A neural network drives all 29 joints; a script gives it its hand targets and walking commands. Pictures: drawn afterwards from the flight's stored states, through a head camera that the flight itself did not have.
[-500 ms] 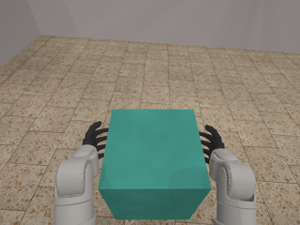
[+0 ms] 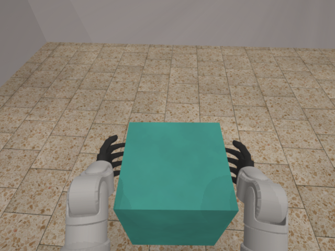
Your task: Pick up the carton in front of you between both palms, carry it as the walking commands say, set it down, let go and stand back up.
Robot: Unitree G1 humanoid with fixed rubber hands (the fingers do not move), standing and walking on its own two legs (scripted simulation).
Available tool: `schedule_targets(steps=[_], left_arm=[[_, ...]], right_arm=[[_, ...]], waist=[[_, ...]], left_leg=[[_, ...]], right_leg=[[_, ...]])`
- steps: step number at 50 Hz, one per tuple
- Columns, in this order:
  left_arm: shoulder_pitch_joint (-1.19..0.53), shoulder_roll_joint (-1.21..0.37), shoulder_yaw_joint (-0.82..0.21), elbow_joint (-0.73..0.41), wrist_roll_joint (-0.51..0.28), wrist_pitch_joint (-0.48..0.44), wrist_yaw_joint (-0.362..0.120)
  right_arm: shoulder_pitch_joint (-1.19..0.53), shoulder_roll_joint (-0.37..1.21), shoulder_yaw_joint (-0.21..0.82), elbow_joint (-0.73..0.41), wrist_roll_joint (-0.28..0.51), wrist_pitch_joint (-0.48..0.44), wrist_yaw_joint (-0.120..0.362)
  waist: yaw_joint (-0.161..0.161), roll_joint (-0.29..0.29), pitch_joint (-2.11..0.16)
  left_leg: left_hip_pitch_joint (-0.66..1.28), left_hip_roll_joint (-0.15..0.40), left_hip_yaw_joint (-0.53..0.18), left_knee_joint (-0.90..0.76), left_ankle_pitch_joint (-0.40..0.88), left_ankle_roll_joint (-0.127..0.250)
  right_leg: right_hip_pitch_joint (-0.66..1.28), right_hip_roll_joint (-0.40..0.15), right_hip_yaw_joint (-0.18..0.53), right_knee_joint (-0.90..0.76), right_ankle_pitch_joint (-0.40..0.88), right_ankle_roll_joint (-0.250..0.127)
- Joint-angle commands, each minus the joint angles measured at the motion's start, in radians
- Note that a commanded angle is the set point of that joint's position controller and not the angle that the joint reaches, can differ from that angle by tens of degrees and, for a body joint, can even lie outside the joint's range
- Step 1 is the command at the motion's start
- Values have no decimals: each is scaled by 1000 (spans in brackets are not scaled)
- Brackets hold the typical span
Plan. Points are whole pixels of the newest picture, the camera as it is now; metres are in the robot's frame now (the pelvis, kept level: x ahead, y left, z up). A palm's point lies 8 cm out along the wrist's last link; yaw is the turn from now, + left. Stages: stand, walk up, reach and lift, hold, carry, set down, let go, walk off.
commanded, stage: carry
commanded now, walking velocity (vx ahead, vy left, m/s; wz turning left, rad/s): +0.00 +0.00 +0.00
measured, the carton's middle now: (173, 186) +0.27 +0.00 +0.00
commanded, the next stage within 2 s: hold in 1.80 s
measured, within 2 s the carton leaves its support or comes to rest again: neither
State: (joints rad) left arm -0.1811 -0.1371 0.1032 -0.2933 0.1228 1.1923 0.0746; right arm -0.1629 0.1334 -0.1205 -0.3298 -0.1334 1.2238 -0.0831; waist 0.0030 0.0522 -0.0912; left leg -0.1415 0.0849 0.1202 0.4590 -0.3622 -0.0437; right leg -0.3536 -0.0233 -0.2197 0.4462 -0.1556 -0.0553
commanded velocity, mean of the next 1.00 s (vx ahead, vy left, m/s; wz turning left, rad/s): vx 0.00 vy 0.00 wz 0.00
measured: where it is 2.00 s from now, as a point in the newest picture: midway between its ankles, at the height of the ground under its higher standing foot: outside the picture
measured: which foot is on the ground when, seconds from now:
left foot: down 0.00-1.00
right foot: down 0.00-1.00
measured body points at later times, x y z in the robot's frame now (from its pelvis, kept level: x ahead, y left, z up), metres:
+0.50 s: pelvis +0.04 +0.02 -0.01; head +0.02 +0.02 +0.44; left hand +0.32 +0.18 +0.03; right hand +0.32 -0.13 +0.03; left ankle -0.09 +0.11 -0.73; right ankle +0.05 -0.09 -0.74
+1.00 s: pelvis -0.02 +0.02 -0.01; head -0.04 +0.02 +0.44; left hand +0.28 +0.18 +0.03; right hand +0.28 -0.12 +0.03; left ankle -0.09 +0.11 -0.74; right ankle +0.05 -0.09 -0.74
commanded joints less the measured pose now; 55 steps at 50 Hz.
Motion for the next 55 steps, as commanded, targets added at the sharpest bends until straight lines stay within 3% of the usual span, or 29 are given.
schedule_targets(steps=[1,4,8,15,17,22,27,34,42,46,55], left_arm=[[-341,-954,-691,0,-387,-8,-259],[-347,-966,-712,25,-380,-44,-265],[-355,-952,-720,35,-357,-107,-265],[-314,-878,-690,80,-295,-211,-254],[-303,-849,-666,106,-268,-245,-251],[-304,-797,-581,203,-194,-342,-244],[-341,-780,-474,338,-118,-454,-241],[-468,-870,-431,465,-88,-585,-261],[-431,-916,-505,409,-135,-537,-273],[-401,-883,-482,411,-123,-496,-269],[-454,-904,-492,406,-136,-497,-278]], right_arm=[[-447,920,755,-36,413,-26,266],[-423,935,751,6,394,-63,272],[-403,931,737,44,366,-133,276],[-354,857,689,98,302,-244,269],[-341,828,663,126,274,-279,266],[-357,777,586,216,204,-377,258],[-399,763,491,351,136,-487,255],[-513,852,443,475,99,-619,272],[-490,904,534,412,155,-569,282],[-460,872,513,414,145,-529,280],[-509,889,518,405,153,-531,284]], waist=[[0,-111,-340],[-3,-67,-340],[-4,-60,-342],[-4,-14,-300],[-5,-11,-286],[-5,-33,-270],[-6,-19,-259],[-6,-42,-247],[-4,-47,-257],[-4,-48,-234],[-1,-50,-202]], left_leg=[[-14,64,-36,-36,316,-5],[3,69,-24,29,509,-6],[-10,52,-17,47,557,-4],[69,73,-8,50,768,5],[62,77,-2,53,777,7],[36,78,4,34,674,13],[49,99,7,31,667,30],[-23,78,7,10,383,47],[-36,78,-5,-2,301,52],[-61,78,-8,-14,257,54],[-99,76,-20,-41,162,66]], right_leg=[[359,-180,156,28,599,3],[318,-162,139,89,708,0],[312,-156,127,129,782,-7],[196,-115,86,137,547,24],[193,-112,81,130,524,29],[209,-131,93,126,541,25],[160,-132,96,146,374,23],[188,-145,117,101,331,19],[190,-149,116,75,275,21],[176,-150,119,65,242,26],[160,-149,126,37,166,33]])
